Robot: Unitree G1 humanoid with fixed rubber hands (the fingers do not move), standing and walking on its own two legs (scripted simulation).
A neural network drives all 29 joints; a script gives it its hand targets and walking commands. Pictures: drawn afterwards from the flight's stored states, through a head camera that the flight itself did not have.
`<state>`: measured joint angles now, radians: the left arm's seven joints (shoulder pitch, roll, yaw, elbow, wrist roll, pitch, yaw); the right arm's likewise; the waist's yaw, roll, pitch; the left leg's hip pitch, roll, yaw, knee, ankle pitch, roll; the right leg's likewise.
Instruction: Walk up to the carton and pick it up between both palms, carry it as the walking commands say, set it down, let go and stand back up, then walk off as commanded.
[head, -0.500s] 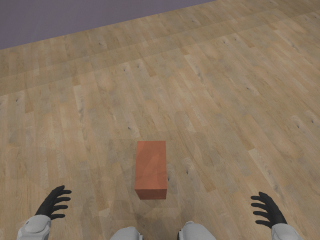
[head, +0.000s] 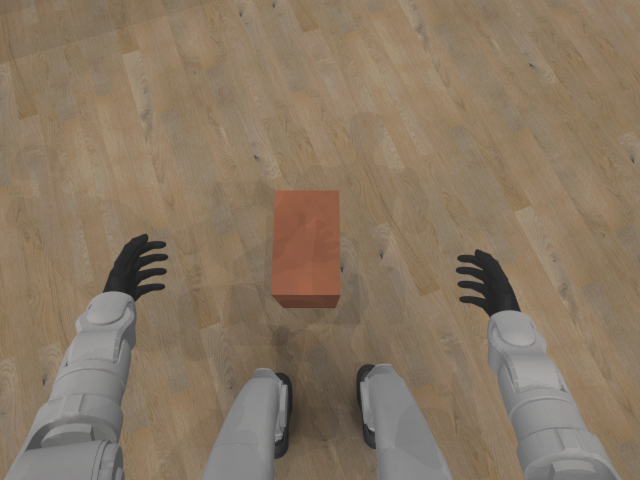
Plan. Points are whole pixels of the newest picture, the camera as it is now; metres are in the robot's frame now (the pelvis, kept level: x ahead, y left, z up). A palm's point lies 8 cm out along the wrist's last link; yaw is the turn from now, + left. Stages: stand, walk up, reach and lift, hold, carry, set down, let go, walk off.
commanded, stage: reach and lift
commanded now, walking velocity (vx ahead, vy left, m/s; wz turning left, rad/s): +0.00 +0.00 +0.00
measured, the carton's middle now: (308, 255) +0.48 +0.05 -0.57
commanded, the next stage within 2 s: none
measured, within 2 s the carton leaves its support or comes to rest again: neither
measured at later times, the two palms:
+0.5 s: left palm (174, 210) +0.44 +0.23 -0.15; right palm (424, 218) +0.44 -0.14 -0.15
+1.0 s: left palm (200, 207) +0.47 +0.22 -0.21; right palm (403, 207) +0.47 -0.13 -0.21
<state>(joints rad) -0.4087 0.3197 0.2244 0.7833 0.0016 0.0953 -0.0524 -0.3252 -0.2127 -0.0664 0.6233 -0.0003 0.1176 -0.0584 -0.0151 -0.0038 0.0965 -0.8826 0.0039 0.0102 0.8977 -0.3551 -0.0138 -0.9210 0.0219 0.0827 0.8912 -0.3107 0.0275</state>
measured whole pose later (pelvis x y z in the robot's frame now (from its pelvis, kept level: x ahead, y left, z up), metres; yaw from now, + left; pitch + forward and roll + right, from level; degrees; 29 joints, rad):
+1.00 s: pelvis -0.02 +0.00 -0.06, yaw +1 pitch +48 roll +1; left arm -1.14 0.24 0.45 0.93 0.11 0.05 -0.04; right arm -1.04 -0.10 -0.23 0.68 -0.01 0.13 -0.12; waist 0.01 -0.01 0.02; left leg -1.55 0.00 0.00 1.02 -0.30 -0.01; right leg -1.59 0.02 0.08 1.00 -0.26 0.03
